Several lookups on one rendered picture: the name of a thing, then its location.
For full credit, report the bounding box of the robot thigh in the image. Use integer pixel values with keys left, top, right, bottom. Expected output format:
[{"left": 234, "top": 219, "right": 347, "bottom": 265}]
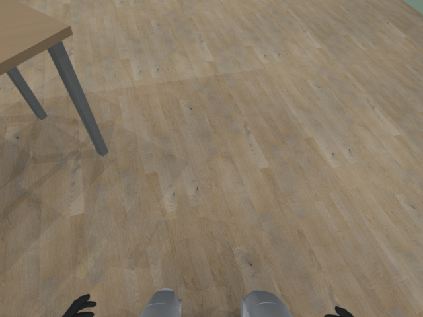
[
  {"left": 241, "top": 291, "right": 293, "bottom": 317},
  {"left": 140, "top": 291, "right": 182, "bottom": 317}
]

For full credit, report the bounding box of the table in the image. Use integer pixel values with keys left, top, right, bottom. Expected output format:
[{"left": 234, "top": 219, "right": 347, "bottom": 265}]
[{"left": 0, "top": 0, "right": 108, "bottom": 156}]

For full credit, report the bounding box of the left robot hand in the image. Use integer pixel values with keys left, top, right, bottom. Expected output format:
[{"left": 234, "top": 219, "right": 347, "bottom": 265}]
[{"left": 62, "top": 294, "right": 96, "bottom": 317}]

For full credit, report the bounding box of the robot right thigh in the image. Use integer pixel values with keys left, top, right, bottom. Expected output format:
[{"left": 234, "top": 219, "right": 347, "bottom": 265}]
[{"left": 241, "top": 291, "right": 293, "bottom": 317}]

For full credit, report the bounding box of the robot left thigh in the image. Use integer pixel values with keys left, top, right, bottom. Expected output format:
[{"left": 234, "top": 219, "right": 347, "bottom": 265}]
[{"left": 140, "top": 291, "right": 182, "bottom": 317}]

